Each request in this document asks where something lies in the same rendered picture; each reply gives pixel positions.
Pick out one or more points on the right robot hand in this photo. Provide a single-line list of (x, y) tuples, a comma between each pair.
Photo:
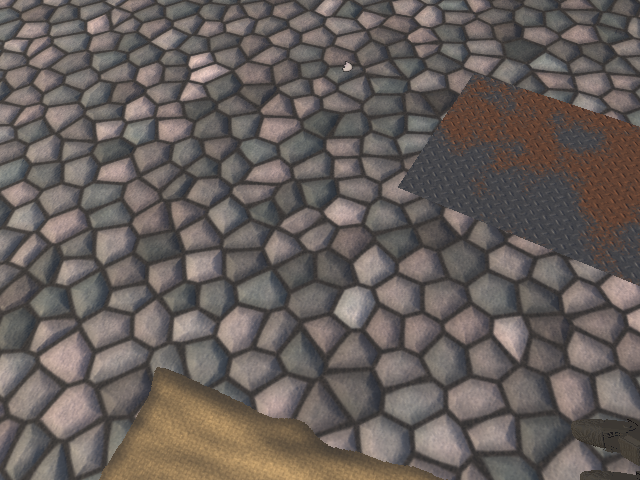
[(616, 436)]

